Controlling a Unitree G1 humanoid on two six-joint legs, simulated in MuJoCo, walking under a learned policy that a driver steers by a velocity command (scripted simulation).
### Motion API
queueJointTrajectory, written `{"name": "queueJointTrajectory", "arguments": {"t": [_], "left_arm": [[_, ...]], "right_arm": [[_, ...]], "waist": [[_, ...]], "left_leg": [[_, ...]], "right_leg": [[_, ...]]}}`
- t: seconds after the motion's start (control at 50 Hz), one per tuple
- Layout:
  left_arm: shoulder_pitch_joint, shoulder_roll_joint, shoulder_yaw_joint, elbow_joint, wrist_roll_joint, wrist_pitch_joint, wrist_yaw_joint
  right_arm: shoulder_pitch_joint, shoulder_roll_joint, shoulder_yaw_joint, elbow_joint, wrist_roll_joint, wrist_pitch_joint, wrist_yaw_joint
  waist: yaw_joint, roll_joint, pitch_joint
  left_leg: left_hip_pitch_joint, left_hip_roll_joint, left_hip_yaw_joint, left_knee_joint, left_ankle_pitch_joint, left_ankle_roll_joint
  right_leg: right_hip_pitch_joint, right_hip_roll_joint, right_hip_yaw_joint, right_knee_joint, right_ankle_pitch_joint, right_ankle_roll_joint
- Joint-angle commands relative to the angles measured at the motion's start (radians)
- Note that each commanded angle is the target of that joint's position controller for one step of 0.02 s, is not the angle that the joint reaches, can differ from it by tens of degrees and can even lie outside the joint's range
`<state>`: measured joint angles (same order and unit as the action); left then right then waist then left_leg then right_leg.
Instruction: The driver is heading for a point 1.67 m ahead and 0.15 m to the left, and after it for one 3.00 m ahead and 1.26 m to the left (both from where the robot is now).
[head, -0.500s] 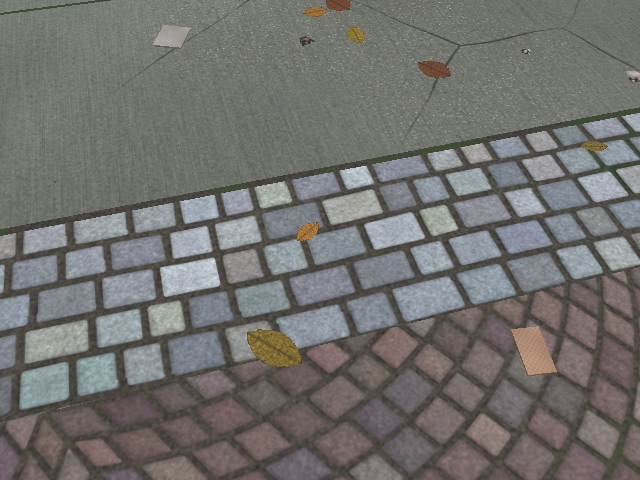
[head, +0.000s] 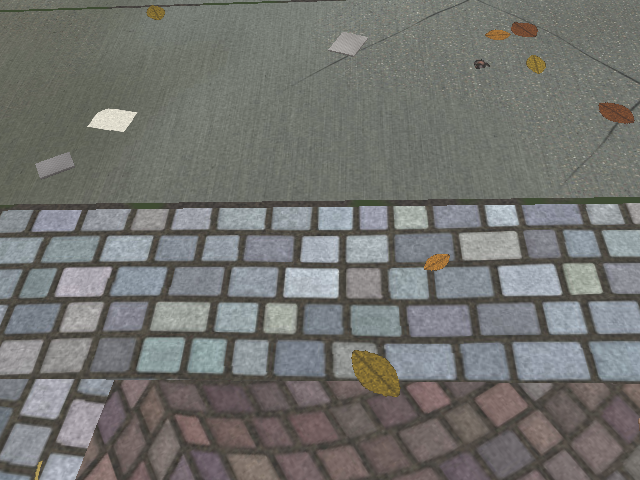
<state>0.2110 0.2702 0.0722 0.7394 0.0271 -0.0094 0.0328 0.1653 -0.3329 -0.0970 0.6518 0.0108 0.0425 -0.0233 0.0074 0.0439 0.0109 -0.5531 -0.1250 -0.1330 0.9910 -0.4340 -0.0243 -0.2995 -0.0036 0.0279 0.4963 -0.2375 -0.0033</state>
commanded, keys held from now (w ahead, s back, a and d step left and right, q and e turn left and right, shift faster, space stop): q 0.26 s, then no key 0.74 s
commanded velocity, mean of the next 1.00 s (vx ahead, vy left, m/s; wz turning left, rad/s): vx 0.00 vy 0.00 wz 0.29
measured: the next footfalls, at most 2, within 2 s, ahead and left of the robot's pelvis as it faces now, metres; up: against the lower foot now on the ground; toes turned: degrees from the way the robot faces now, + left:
left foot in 0.32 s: +0.01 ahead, +0.15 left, +0.00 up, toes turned +13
right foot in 0.70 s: +0.07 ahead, -0.09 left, +0.00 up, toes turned +15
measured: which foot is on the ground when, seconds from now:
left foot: up 0.00-0.30, down 0.32-1.00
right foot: down 0.00-0.32, up 0.34-0.68, down 0.70-1.00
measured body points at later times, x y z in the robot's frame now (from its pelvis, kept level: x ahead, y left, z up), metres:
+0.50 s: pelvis -0.01 +0.04 +0.00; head +0.02 +0.08 +0.45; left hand +0.04 +0.36 -0.12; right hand +0.23 -0.17 -0.07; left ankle -0.03 +0.14 -0.74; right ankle +0.01 -0.11 -0.66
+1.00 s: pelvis +0.00 +0.03 +0.00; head +0.01 +0.03 +0.45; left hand +0.04 +0.30 -0.12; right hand +0.18 -0.19 -0.13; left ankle -0.03 +0.14 -0.74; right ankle +0.03 -0.10 -0.74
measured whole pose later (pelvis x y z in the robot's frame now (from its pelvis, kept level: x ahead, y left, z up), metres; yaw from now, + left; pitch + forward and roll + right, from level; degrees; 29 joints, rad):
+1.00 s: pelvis +0.00 +0.03 +0.00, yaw +16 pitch -1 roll +0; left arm 0.20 0.23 0.03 0.82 0.01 -0.02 0.02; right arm 0.19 -0.24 -0.04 0.82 -0.01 0.02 -0.01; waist 0.00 0.00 0.03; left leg -0.23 -0.03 -0.03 0.52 -0.27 0.01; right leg -0.21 -0.02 0.00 0.53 -0.30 0.01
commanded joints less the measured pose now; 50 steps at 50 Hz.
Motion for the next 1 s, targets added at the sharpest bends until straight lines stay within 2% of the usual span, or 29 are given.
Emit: {"name": "queueJointTrajectory", "arguments": {"t": [0.02, 0.06, 0.12, 0.16, 0.22, 0.26, 0.28, 0.3, 0.32, 0.34, 0.36, 0.38, 0.4, 0.42, 0.44, 0.48, 0.54, 0.56, 0.62, 0.66, 0.68, 0.7, 0.72, 0.74, 0.76, 0.78, 0.84, 1.0], "left_arm": [[-0.099, 0.120, 0.021, -0.105, -0.018, -0.014, 0.014], [-0.054, 0.130, 0.025, -0.097, -0.012, -0.003, 0.020], [-0.005, 0.164, 0.039, -0.087, -0.012, 0.010, 0.025], [-0.017, 0.190, 0.050, -0.090, -0.016, 0.014, 0.019], [-0.035, 0.209, 0.059, -0.090, -0.027, 0.015, 0.005], [-0.042, 0.214, 0.063, -0.084, -0.042, 0.012, -0.002], [-0.053, 0.213, 0.062, -0.080, -0.053, 0.011, -0.003], [-0.049, 0.194, 0.056, -0.069, -0.062, 0.010, -0.005], [0.004, 0.152, 0.043, -0.047, -0.051, 0.006, -0.011], [0.001, 0.066, 0.008, -0.086, 0.013, 0.000, -0.022], [-0.067, 0.105, 0.021, -0.107, 0.001, -0.001, -0.013], [-0.104, 0.157, 0.035, -0.102, -0.023, 0.006, -0.007], [-0.101, 0.157, 0.038, -0.093, -0.034, 0.012, -0.004], [-0.081, 0.152, 0.040, -0.069, -0.028, 0.019, 0.004], [-0.064, 0.155, 0.042, -0.062, -0.020, 0.025, 0.008], [-0.023, 0.131, 0.036, -0.045, -0.024, 0.028, 0.005], [-0.043, 0.090, 0.016, -0.045, -0.027, 0.029, 0.001], [-0.058, 0.085, 0.012, -0.049, -0.025, 0.029, 0.000], [-0.062, 0.101, 0.011, -0.050, -0.029, 0.027, -0.004], [-0.028, 0.089, 0.007, -0.033, -0.028, 0.021, -0.008], [-0.009, 0.082, 0.002, -0.024, -0.017, 0.015, -0.012], [0.003, 0.112, 0.004, -0.023, -0.003, 0.009, -0.011], [0.000, 0.177, 0.015, -0.027, -0.005, 0.008, -0.007], [-0.030, 0.161, 0.017, -0.010, -0.019, 0.006, -0.013], [-0.050, 0.113, 0.006, -0.020, -0.019, 0.001, -0.020], [-0.052, 0.095, -0.001, -0.016, -0.010, -0.005, -0.021], [-0.035, 0.088, -0.008, -0.001, -0.011, -0.022, -0.017], [-0.021, 0.082, -0.017, 0.033, -0.016, -0.019, -0.005]], "right_arm": [[0.066, -0.081, -0.032, -0.034, 0.002, 0.008, -0.001], [0.004, -0.056, -0.019, -0.068, 0.015, 0.010, 0.003], [-0.058, -0.038, -0.007, -0.108, 0.013, 0.009, 0.012], [-0.066, -0.029, 0.000, -0.122, 0.010, 0.009, 0.022], [-0.052, -0.046, -0.007, -0.128, 0.011, 0.015, 0.032], [-0.037, -0.051, -0.013, -0.130, 0.013, 0.021, 0.040], [-0.009, -0.043, -0.014, -0.120, 0.011, 0.021, 0.044], [0.037, -0.044, -0.019, -0.102, 0.008, 0.019, 0.042], [0.072, -0.082, -0.031, -0.095, 0.005, 0.017, 0.033], [0.101, -0.194, -0.050, -0.114, -0.005, 0.011, 0.015], [0.090, -0.187, -0.039, -0.121, -0.037, -0.010, 0.021], [0.081, -0.142, -0.025, -0.113, -0.043, -0.029, 0.028], [0.031, -0.113, -0.014, -0.099, -0.035, -0.041, 0.027], [-0.011, -0.097, -0.008, -0.098, -0.022, -0.043, 0.024], [-0.044, -0.085, -0.001, -0.094, -0.012, -0.043, 0.021], [-0.061, -0.055, 0.014, -0.085, -0.020, -0.045, 0.013], [-0.067, -0.045, 0.018, -0.066, -0.022, -0.046, 0.009], [-0.060, -0.052, 0.017, -0.058, -0.023, -0.044, 0.009], [-0.046, -0.060, 0.019, -0.031, -0.025, -0.040, 0.015], [-0.068, -0.038, 0.031, -0.016, -0.016, -0.040, 0.018], [-0.058, -0.019, 0.039, 0.000, -0.011, -0.043, 0.020], [-0.021, 0.000, 0.047, 0.014, -0.022, -0.052, 0.021], [0.018, -0.008, 0.043, 0.020, -0.037, -0.061, 0.028], [0.021, 0.002, 0.043, 0.026, -0.038, -0.061, 0.028], [-0.033, -0.025, 0.039, 0.031, -0.037, -0.056, 0.025], [-0.054, -0.028, 0.035, 0.031, -0.029, -0.050, 0.020], [-0.040, -0.007, 0.036, 0.047, -0.027, -0.034, 0.011], [-0.005, 0.005, 0.032, 0.121, -0.020, -0.039, 0.003]], "waist": [[-0.036, -0.148, -0.050], [0.001, -0.182, -0.044], [0.043, -0.215, -0.071], [0.047, -0.227, -0.082], [0.042, -0.244, -0.087], [0.029, -0.247, -0.084], [0.006, -0.236, -0.086], [-0.018, -0.211, -0.095], [-0.020, -0.110, -0.121], [0.004, 0.217, -0.161], [-0.047, 0.229, -0.181], [-0.067, 0.132, -0.158], [-0.037, 0.113, -0.119], [-0.019, 0.080, -0.107], [-0.002, 0.088, -0.095], [0.021, 0.090, -0.115], [0.004, 0.093, -0.106], [-0.007, 0.096, -0.099], [-0.025, 0.102, -0.072], [0.005, 0.083, -0.056], [0.025, 0.055, -0.051], [0.013, 0.006, -0.073], [-0.038, -0.104, -0.076], [-0.053, -0.184, -0.073], [-0.017, -0.154, -0.041], [-0.009, -0.131, -0.033], [-0.007, -0.112, -0.022], [-0.002, -0.044, -0.015]], "left_leg": [[-0.120, 0.065, 0.015, 0.251, 0.022, -0.050], [-0.140, 0.085, 0.064, 0.174, 0.060, -0.071], [-0.113, 0.127, 0.090, 0.026, 0.047, -0.087], [-0.026, 0.146, 0.123, -0.073, 0.032, -0.077], [0.092, 0.139, 0.176, -0.203, 0.038, -0.049], [0.147, 0.134, 0.192, -0.318, 0.075, -0.017], [0.213, 0.121, 0.203, -0.429, 0.144, 0.010], [0.316, 0.097, 0.210, -0.562, 0.247, 0.043], [0.482, 0.136, 0.123, -0.630, 0.421, 0.078], [0.682, 0.422, -0.228, -0.595, 0.873, 0.178], [0.566, 0.551, -0.321, -0.600, 0.928, 0.370], [0.520, 0.487, -0.241, -0.619, 0.836, 0.364], [0.488, 0.420, -0.165, -0.622, 0.751, 0.308], [0.474, 0.377, -0.125, -0.624, 0.687, 0.264], [0.436, 0.358, -0.096, -0.628, 0.718, 0.252], [0.403, 0.332, -0.055, -0.636, 0.734, 0.252], [0.403, 0.315, -0.044, -0.639, 0.625, 0.243], [0.396, 0.320, -0.055, -0.641, 0.585, 0.248], [0.367, 0.334, -0.105, -0.646, 0.471, 0.263], [0.333, 0.314, -0.113, -0.631, 0.398, 0.238], [0.301, 0.291, -0.102, -0.624, 0.358, 0.200], [0.267, 0.253, -0.085, -0.605, 0.295, 0.148], [0.242, 0.185, -0.024, -0.572, 0.210, 0.106], [0.300, 0.137, 0.036, -0.582, 0.176, 0.071], [0.335, 0.134, 0.045, -0.559, 0.186, 0.055], [0.337, 0.139, 0.043, -0.547, 0.199, 0.061], [0.331, 0.147, 0.030, -0.548, 0.254, 0.074], [0.341, 0.148, 0.035, -0.547, 0.305, 0.057]], "right_leg": [[0.142, -0.251, 0.183, -0.154, 0.360, -0.174], [0.193, -0.234, 0.125, -0.160, 0.377, -0.187], [0.276, -0.272, 0.104, -0.153, 0.402, -0.210], [0.251, -0.289, 0.070, -0.152, 0.414, -0.213], [0.209, -0.304, 0.030, -0.141, 0.424, -0.208], [0.209, -0.316, 0.018, -0.109, 0.417, -0.190], [0.190, -0.306, 0.004, -0.071, 0.408, -0.168], [0.148, -0.281, -0.027, -0.013, 0.366, -0.129], [0.033, -0.233, -0.092, 0.100, 0.239, -0.055], [-0.250, -0.117, -0.180, 0.406, -0.292, 0.051], [-0.345, -0.046, -0.061, 0.588, -0.463, 0.082], [-0.336, -0.067, -0.008, 0.668, -0.417, 0.081], [-0.339, -0.073, 0.007, 0.664, -0.346, 0.073], [-0.334, -0.080, 0.015, 0.641, -0.284, 0.075], [-0.302, -0.074, 0.012, 0.636, -0.223, 0.084], [-0.222, -0.060, 0.006, 0.603, -0.147, 0.094], [-0.151, -0.067, 0.004, 0.396, -0.122, 0.094], [-0.121, -0.065, 0.001, 0.337, -0.131, 0.091], [-0.047, -0.053, -0.010, 0.204, -0.154, 0.078], [0.042, -0.042, -0.022, 0.035, -0.048, 0.060], [0.124, -0.044, -0.016, -0.095, 0.100, 0.045], [0.212, -0.095, 0.047, -0.103, 0.251, 0.027], [0.231, -0.148, 0.078, -0.054, 0.357, -0.008], [0.130, -0.137, 0.074, -0.052, 0.173, -0.047], [0.068, -0.111, 0.067, -0.076, 0.061, -0.041], [0.051, -0.099, 0.055, -0.085, 0.033, -0.023], [0.061, -0.081, 0.035, -0.069, 0.065, 0.000], [0.077, -0.066, 0.024, -0.058, 0.080, -0.006]]}}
